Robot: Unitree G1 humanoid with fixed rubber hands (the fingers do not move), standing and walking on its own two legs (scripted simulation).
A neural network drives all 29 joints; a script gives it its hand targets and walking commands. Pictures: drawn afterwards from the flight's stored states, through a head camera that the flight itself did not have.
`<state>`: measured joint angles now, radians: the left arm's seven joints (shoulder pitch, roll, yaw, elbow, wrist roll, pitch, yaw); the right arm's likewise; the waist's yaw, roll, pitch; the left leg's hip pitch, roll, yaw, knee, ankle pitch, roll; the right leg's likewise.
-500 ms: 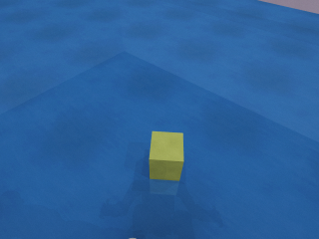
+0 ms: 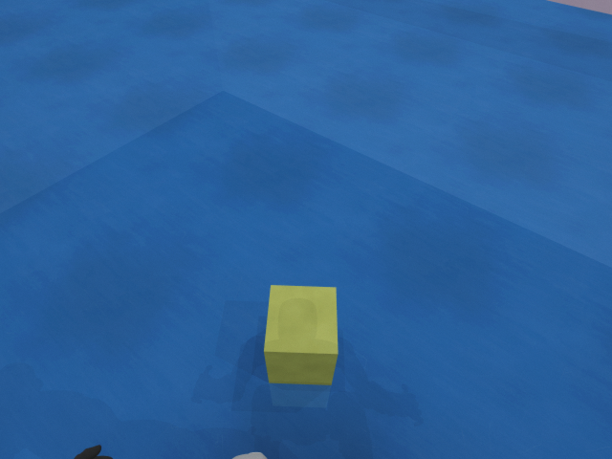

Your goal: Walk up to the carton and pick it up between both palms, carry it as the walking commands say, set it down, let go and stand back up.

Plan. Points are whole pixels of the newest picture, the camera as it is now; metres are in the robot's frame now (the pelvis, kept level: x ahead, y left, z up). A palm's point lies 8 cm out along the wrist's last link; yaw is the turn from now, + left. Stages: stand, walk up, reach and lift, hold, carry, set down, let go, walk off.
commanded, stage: walk up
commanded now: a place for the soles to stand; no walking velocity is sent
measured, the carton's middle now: (301, 336) +0.57 +0.05 -0.62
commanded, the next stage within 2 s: none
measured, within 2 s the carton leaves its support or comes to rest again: neither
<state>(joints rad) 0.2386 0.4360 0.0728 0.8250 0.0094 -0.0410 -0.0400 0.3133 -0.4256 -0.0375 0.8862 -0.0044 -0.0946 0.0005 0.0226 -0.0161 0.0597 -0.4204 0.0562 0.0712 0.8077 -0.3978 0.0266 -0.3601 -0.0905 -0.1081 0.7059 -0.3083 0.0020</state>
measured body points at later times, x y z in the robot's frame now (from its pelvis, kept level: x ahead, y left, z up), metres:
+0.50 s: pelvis +0.06 -0.03 +0.01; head +0.08 -0.03 +0.46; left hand +0.17 +0.28 -0.11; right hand +0.18 -0.35 -0.09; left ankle +0.06 +0.11 -0.71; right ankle +0.06 -0.16 -0.71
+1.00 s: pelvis +0.05 -0.04 +0.03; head +0.06 -0.04 +0.48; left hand +0.14 +0.27 -0.10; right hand +0.13 -0.35 -0.10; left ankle +0.06 +0.11 -0.71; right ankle +0.06 -0.16 -0.71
